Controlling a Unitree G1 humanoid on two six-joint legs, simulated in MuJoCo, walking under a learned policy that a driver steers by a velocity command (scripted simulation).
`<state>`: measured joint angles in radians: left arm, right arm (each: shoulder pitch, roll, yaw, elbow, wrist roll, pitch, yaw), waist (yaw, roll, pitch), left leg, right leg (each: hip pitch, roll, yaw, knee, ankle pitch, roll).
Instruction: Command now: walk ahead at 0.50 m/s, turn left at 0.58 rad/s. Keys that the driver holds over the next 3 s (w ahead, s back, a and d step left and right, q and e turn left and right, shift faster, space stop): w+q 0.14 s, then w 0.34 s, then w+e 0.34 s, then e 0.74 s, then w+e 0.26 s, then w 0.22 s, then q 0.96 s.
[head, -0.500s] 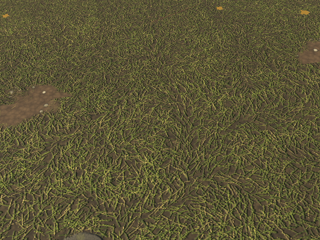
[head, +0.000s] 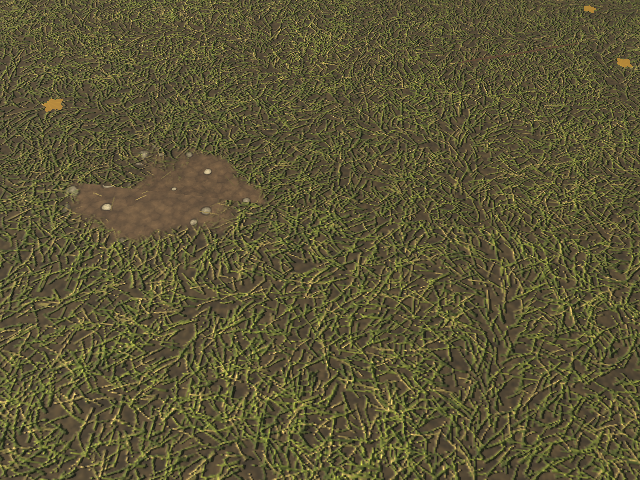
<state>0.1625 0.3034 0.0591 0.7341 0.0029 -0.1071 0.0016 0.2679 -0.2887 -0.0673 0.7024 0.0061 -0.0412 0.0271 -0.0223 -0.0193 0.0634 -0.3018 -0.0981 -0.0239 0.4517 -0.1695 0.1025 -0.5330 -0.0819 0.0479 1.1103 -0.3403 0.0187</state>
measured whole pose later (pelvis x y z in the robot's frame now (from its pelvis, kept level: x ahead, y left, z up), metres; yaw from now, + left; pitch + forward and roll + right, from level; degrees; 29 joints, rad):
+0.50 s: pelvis +0.29 -0.05 +0.00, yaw +10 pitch +1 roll -1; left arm 0.28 0.26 0.05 0.79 0.00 -0.10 -0.03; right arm 0.27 -0.30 -0.05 0.72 0.01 -0.05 0.00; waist 0.02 0.04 0.02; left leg -0.51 0.03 -0.06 1.10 -0.33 0.02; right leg -0.24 0.06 -0.02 0.39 -0.18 -0.05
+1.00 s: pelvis +0.53 +0.05 +0.01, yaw -2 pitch +3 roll +0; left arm 0.19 0.26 0.02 0.77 0.07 -0.11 -0.06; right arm 0.31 -0.24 -0.02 0.76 -0.06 -0.10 -0.03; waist -0.01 -0.02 0.00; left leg -0.18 0.02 0.12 0.31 -0.17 0.03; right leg -0.59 -0.04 -0.02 1.03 -0.33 0.01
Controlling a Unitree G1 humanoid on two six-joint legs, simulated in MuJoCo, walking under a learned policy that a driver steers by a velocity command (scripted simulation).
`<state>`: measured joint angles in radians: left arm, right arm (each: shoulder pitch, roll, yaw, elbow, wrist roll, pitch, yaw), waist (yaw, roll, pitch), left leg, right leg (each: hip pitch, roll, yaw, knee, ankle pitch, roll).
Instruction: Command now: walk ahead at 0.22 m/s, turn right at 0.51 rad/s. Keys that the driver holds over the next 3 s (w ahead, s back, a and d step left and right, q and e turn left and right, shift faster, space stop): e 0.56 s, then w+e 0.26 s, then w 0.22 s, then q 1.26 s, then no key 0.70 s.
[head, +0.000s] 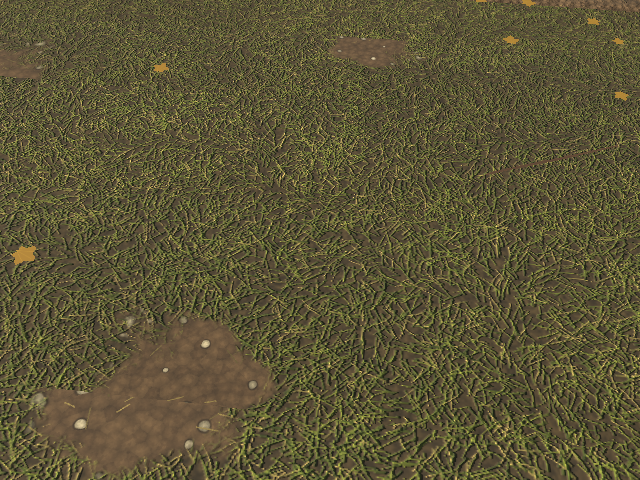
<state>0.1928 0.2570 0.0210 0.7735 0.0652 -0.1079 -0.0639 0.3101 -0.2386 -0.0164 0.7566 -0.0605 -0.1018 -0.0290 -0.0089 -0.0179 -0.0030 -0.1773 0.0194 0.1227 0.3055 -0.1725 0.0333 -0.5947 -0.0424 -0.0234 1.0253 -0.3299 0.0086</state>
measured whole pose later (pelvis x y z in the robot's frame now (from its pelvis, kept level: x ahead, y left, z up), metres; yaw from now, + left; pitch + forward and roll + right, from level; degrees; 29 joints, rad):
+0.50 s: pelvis +0.13 -0.04 -0.01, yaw -18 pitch +4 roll +0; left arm 0.26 0.32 0.07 0.74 0.03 -0.10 -0.03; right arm 0.16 -0.30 -0.03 0.69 -0.06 -0.05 -0.01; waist 0.05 0.00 0.00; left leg -0.45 0.04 -0.05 0.85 -0.45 -0.06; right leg -0.34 0.10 0.10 0.32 -0.04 -0.07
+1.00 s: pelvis +0.24 -0.04 +0.00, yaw -34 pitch +3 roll -1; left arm 0.13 0.24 0.04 0.72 0.06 -0.05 -0.09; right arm 0.47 -0.22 0.02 0.86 -0.06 -0.11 0.03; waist -0.12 0.01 -0.06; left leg 0.07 0.02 0.16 0.13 -0.27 0.03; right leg -0.65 -0.06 0.00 0.76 -0.05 0.01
